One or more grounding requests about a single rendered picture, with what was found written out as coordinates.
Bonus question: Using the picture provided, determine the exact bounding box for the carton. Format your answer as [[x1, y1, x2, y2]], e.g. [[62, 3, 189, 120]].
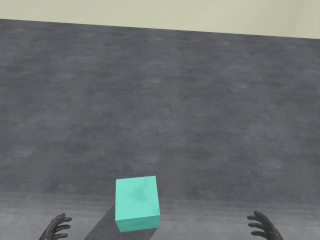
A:
[[115, 176, 160, 233]]

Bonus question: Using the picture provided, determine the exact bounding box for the left robot hand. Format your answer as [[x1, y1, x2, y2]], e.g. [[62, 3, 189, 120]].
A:
[[39, 213, 72, 240]]

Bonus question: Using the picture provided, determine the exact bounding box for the right robot hand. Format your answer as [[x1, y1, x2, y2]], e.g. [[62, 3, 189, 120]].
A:
[[247, 211, 284, 240]]

